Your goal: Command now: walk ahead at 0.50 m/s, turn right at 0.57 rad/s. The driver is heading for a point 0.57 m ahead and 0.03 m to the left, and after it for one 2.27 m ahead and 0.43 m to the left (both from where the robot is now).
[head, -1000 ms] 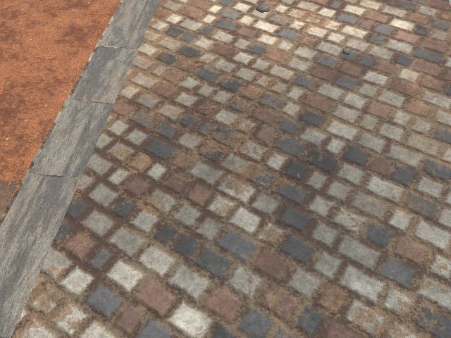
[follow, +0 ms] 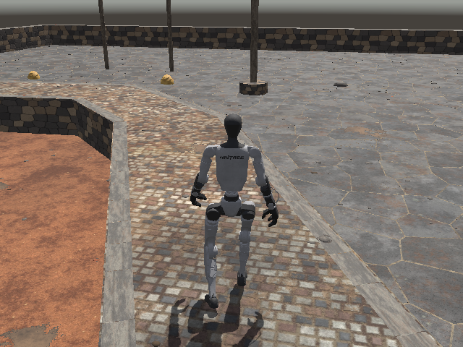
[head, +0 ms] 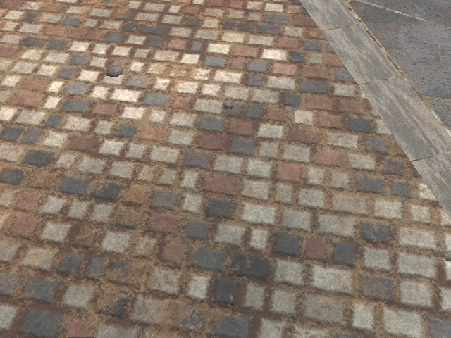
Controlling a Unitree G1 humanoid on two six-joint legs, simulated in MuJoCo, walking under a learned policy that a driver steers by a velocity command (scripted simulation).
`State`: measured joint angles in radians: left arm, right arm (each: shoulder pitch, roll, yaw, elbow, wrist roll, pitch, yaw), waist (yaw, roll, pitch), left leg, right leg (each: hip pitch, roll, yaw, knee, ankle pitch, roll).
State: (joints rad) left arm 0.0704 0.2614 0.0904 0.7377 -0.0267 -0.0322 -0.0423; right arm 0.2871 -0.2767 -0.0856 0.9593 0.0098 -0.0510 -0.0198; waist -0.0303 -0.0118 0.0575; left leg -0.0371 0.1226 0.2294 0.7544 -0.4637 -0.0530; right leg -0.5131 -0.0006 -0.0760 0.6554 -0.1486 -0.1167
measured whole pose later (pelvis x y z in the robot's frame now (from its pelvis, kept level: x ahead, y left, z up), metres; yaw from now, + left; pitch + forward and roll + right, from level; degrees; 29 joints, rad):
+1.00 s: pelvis +0.51 +0.01 +0.02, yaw +14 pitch +3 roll +0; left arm 0.09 0.28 0.05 0.69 0.01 -0.06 0.02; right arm 0.24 -0.31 -0.08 0.74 0.02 0.03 -0.03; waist -0.05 -0.01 0.00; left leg -0.25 -0.15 -0.22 0.56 -0.33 0.06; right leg -0.42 0.03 0.11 0.47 -0.07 0.03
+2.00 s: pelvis +0.54 +0.05 +0.02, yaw +22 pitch -1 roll +0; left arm 0.19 0.25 0.04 0.95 0.01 0.00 0.04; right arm 0.22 -0.23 -0.03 0.83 -0.01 0.00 -0.01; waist 0.01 0.00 0.03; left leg -0.17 -0.03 -0.02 0.50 -0.31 0.03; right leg -0.21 -0.05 0.02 0.48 -0.24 0.06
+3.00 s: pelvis +0.84 +0.14 +0.02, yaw +21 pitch +0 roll +1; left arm 0.20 0.25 0.04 0.96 0.00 0.00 0.04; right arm 0.13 -0.23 -0.03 0.92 -0.02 -0.05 0.01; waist 0.00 -0.03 0.05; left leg -0.34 -0.06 0.06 0.41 -0.08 0.07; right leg -0.42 -0.07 0.04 0.81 -0.41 0.04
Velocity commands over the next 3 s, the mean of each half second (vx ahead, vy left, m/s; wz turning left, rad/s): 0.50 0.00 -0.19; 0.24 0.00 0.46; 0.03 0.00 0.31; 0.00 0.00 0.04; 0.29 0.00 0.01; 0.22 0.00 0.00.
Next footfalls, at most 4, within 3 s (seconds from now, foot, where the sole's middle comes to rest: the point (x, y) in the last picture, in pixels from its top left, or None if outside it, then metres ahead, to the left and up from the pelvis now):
0.52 left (200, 322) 0.49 0.10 -0.75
1.00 right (257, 262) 0.67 -0.08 -0.75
1.36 left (183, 312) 0.52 0.15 -0.75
2.74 left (151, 196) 0.93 0.27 -0.75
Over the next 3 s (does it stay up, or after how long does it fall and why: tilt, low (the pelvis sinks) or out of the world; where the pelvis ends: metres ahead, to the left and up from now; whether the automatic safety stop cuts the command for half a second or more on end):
stays up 0.84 0.14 0.02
